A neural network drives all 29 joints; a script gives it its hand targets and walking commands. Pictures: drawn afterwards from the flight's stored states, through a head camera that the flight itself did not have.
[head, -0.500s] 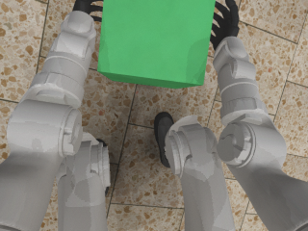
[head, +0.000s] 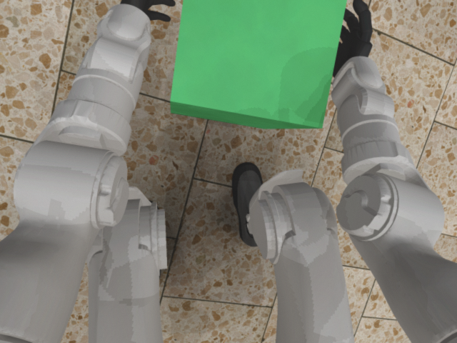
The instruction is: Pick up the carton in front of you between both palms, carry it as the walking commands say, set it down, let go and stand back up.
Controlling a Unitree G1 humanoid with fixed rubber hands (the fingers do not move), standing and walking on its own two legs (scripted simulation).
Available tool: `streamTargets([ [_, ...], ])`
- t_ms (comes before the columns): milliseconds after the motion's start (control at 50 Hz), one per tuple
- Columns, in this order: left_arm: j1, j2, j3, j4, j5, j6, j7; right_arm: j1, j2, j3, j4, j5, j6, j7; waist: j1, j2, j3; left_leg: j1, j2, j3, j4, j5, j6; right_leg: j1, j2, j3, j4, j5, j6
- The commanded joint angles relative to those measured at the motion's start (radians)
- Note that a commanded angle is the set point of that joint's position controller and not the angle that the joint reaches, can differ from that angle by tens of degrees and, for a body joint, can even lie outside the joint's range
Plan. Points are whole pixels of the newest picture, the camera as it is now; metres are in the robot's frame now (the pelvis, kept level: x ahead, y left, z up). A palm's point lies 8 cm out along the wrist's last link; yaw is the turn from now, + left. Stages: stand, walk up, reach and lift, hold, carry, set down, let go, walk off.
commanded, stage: set down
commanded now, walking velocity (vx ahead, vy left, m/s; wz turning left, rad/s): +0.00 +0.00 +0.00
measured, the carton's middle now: (240, 60) +0.49 -0.09 -0.25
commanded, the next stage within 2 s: let go in 1.42 s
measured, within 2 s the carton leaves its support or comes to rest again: rests again in 0.04 s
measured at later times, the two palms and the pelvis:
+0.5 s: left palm out of the picture +0.57 +0.11 -0.16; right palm (360, 73) +0.46 -0.25 -0.15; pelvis +0.00 -0.01 +0.01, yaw +0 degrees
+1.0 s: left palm out of the picture +0.57 +0.12 +0.00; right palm out of the picture +0.46 -0.25 +0.00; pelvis +0.01 -0.02 +0.12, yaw +1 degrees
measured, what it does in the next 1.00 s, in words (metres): rises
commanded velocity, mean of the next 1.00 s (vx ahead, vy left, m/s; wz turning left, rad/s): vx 0.00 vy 0.00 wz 0.00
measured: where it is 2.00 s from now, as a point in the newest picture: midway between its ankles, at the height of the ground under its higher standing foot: (199, 238)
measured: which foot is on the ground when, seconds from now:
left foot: down 0.00-1.00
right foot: down 0.00-1.00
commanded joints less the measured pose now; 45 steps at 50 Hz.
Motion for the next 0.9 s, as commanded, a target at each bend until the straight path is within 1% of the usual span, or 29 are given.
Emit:
streamTargets([
  [0, -0.29, -0.308, -0.088, -0.058, -0.016, -0.04, -0.07, -0.267, 0.464, 0.156, 0.041, 0.019, 0.005, 0.108, 0.046, 0.172, -0.738, 0.318, 0.013, -0.003, -0.28, 0.23, 0.025, 0.428, 0.043, -0.124, -0.033, 0.169, -0.027],
  [40, -0.269, -0.128, -0.068, -0.063, -0.03, -0.052, -0.033, -0.203, 0.306, 0.12, 0.061, 0.04, -0.023, 0.065, 0.044, 0.176, -0.747, 0.341, 0.031, -0.006, -0.278, 0.235, 0.013, 0.448, 0.03, -0.128, -0.029, 0.18, -0.015],
  [60, -0.242, 0.013, -0.052, -0.065, -0.036, -0.06, 0.0, -0.157, 0.165, 0.103, 0.066, 0.054, -0.045, 0.027, 0.047, 0.181, -0.753, 0.355, 0.043, -0.005, -0.276, 0.234, 0.005, 0.459, 0.019, -0.126, -0.029, 0.187, -0.007],
  [80, -0.218, 0.148, -0.049, -0.067, -0.05, -0.069, 0.034, -0.12, 0.026, 0.107, 0.066, 0.082, -0.071, -0.014, 0.046, 0.183, -0.758, 0.368, 0.053, -0.008, -0.275, 0.237, 0.0, 0.47, 0.009, -0.126, -0.032, 0.199, 0.0],
  [100, -0.219, 0.226, -0.065, -0.059, -0.078, -0.074, 0.056, -0.109, -0.057, 0.124, 0.064, 0.117, -0.094, -0.048, 0.041, 0.19, -0.765, 0.373, 0.06, -0.013, -0.272, 0.241, -0.003, 0.482, 0.001, -0.125, -0.033, 0.218, 0.003],
  [120, -0.235, 0.248, -0.088, -0.055, -0.112, -0.079, 0.064, -0.114, -0.095, 0.136, 0.062, 0.149, -0.111, -0.068, 0.029, 0.203, -0.779, 0.377, 0.063, -0.019, -0.269, 0.253, -0.005, 0.49, -0.005, -0.123, -0.031, 0.24, 0.001],
  [160, -0.282, 0.244, -0.147, -0.082, -0.182, -0.09, 0.063, -0.116, -0.126, 0.166, 0.067, 0.202, -0.138, -0.084, -0.009, 0.232, -0.819, 0.393, 0.068, -0.035, -0.26, 0.297, -0.008, 0.486, -0.014, -0.124, -0.02, 0.292, -0.01],
  [220, -0.332, 0.189, -0.242, -0.146, -0.28, -0.098, 0.039, -0.114, -0.118, 0.218, 0.062, 0.26, -0.156, -0.08, -0.07, 0.267, -0.863, 0.423, 0.074, -0.042, -0.243, 0.353, -0.015, 0.482, -0.023, -0.128, -0.019, 0.352, -0.034],
  [260, -0.33, 0.178, -0.276, -0.165, -0.324, -0.096, 0.027, -0.098, -0.121, 0.243, 0.042, 0.285, -0.158, -0.079, -0.095, 0.272, -0.892, 0.437, 0.079, -0.037, -0.235, 0.362, -0.021, 0.51, -0.029, -0.129, -0.027, 0.376, -0.041],
  [280, -0.32, 0.182, -0.282, -0.165, -0.336, -0.094, 0.024, -0.086, -0.126, 0.251, 0.029, 0.293, -0.158, -0.08, -0.101, 0.272, -0.909, 0.445, 0.081, -0.033, -0.232, 0.362, -0.024, 0.529, -0.031, -0.13, -0.032, 0.384, -0.042],
  [320, -0.295, 0.201, -0.276, -0.16, -0.343, -0.09, 0.024, -0.066, -0.135, 0.261, -0.007, 0.304, -0.152, -0.085, -0.099, 0.27, -0.951, 0.468, 0.083, -0.023, -0.23, 0.354, -0.026, 0.57, -0.033, -0.13, -0.044, 0.389, -0.04],
  [380, -0.26, 0.237, -0.234, -0.161, -0.318, -0.083, 0.035, -0.044, -0.139, 0.277, -0.088, 0.316, -0.141, -0.097, -0.074, 0.268, -1.048, 0.522, 0.076, 0.0, -0.233, 0.337, -0.023, 0.647, -0.027, -0.13, -0.064, 0.391, -0.034],
  [440, -0.234, 0.273, -0.182, -0.222, -0.28, -0.068, 0.055, -0.021, -0.151, 0.298, -0.217, 0.329, -0.124, -0.117, -0.051, 0.269, -1.212, 0.608, 0.055, 0.034, -0.251, 0.306, -0.021, 0.755, -0.015, -0.143, -0.094, 0.385, -0.034],
  [480, -0.227, 0.296, -0.15, -0.3, -0.253, -0.047, 0.063, 0.007, -0.158, 0.306, -0.312, 0.321, -0.101, -0.139, -0.049, 0.266, -1.346, 0.675, 0.039, 0.059, -0.276, 0.29, -0.021, 0.842, -0.005, -0.163, -0.125, 0.374, -0.033],
  [500, -0.22, 0.304, -0.135, -0.32, -0.243, -0.034, 0.065, 0.024, -0.155, 0.307, -0.345, 0.313, -0.087, -0.15, -0.052, 0.258, -1.372, 0.687, 0.032, 0.07, -0.292, 0.269, -0.02, 0.866, 0.001, -0.171, -0.144, 0.353, -0.032],
  [540, -0.199, 0.309, -0.109, -0.328, -0.237, -0.011, 0.063, 0.054, -0.14, 0.298, -0.389, 0.289, -0.056, -0.167, -0.062, 0.235, -1.336, 0.663, 0.024, 0.085, -0.327, 0.208, -0.014, 0.874, 0.01, -0.176, -0.182, 0.297, -0.03],
  [580, -0.178, 0.301, -0.09, -0.305, -0.243, 0.003, 0.051, 0.075, -0.11, 0.285, -0.404, 0.261, -0.031, -0.174, -0.071, 0.207, -1.238, 0.604, 0.022, 0.088, -0.361, 0.155, -0.007, 0.852, 0.012, -0.172, -0.221, 0.247, -0.028],
  [620, -0.163, 0.289, -0.079, -0.284, -0.25, 0.007, 0.035, 0.082, -0.077, 0.28, -0.42, 0.237, -0.017, -0.175, -0.074, 0.186, -1.176, 0.565, 0.021, 0.086, -0.391, 0.137, -0.001, 0.843, 0.014, -0.167, -0.253, 0.229, -0.026],
  [720, -0.124, 0.276, -0.045, -0.221, -0.235, 0.001, 0.004, 0.094, -0.026, 0.283, -0.444, 0.204, 0.002, -0.164, -0.062, 0.162, -1.143, 0.532, 0.015, 0.086, -0.464, 0.137, 0.001, 0.861, 0.02, -0.164, -0.319, 0.239, -0.02],
  [800, -0.095, 0.28, -0.019, -0.208, -0.205, 0.0, -0.01, 0.133, -0.005, 0.275, -0.457, 0.185, 0.015, -0.159, -0.057, 0.163, -1.176, 0.56, 0.008, 0.092, -0.524, 0.147, 0.0, 0.899, 0.024, -0.166, -0.377, 0.253, -0.017],
  [880, -0.073, 0.281, -0.005, -0.256, -0.18, 0.009, -0.019, 0.181, 0.0, 0.264, -0.495, 0.172, 0.026, -0.157, -0.06, 0.189, -1.245, 0.649, -0.001, 0.098, -0.585, 0.187, -0.004, 0.943, 0.032, -0.17, -0.437, 0.284, -0.018],
])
